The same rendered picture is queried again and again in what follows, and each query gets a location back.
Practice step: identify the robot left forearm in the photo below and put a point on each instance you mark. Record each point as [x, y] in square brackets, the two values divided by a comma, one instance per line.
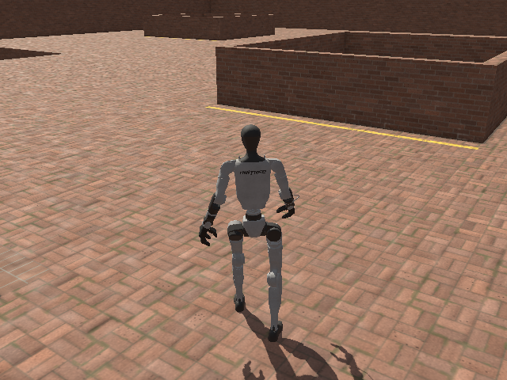
[213, 209]

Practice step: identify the left robot upper arm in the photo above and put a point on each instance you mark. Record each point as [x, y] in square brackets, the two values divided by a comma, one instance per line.
[226, 168]

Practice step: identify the robot right forearm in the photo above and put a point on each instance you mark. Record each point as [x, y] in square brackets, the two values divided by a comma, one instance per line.
[289, 203]

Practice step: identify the right robot upper arm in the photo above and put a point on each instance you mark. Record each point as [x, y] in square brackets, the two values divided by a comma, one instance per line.
[281, 177]

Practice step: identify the right robot hand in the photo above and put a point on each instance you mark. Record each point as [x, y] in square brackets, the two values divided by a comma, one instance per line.
[283, 208]

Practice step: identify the left robot hand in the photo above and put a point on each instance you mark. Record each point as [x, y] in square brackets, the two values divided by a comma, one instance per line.
[203, 234]

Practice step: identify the humanoid robot torso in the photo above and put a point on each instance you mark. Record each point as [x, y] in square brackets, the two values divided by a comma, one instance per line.
[252, 180]

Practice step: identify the left robot foot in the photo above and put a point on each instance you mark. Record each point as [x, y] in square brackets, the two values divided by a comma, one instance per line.
[239, 306]

